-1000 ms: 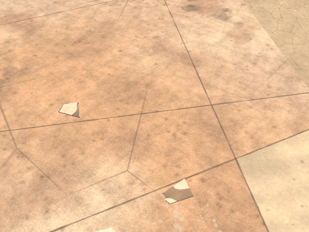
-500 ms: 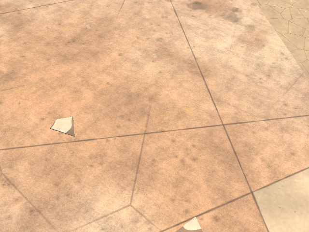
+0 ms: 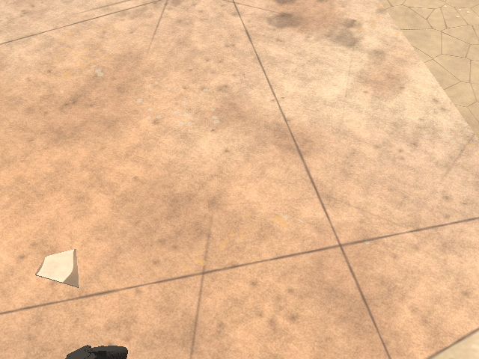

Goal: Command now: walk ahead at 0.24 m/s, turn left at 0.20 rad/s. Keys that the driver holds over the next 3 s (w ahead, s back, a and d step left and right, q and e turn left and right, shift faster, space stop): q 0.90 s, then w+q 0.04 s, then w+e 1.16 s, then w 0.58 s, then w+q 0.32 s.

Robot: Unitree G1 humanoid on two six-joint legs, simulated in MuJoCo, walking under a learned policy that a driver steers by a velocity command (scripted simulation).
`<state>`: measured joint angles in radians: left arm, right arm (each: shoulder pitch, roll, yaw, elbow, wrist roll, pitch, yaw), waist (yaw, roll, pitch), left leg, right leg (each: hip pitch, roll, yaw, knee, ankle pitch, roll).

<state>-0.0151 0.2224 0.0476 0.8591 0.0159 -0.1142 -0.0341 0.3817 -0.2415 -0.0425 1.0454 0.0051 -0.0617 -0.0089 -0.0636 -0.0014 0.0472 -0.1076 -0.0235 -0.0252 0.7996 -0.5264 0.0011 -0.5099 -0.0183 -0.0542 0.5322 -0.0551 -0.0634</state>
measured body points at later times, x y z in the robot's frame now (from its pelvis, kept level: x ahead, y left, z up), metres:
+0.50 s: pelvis +0.09 +0.03 +0.01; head +0.12 +0.06 +0.46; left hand +0.15 +0.34 -0.12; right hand +0.29 -0.22 -0.09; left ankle +0.08 +0.13 -0.72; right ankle +0.12 -0.10 -0.70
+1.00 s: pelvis +0.13 +0.02 +0.01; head +0.16 +0.03 +0.46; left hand +0.09 +0.34 -0.09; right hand +0.41 -0.14 -0.09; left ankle +0.08 +0.12 -0.71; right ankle +0.19 -0.08 -0.72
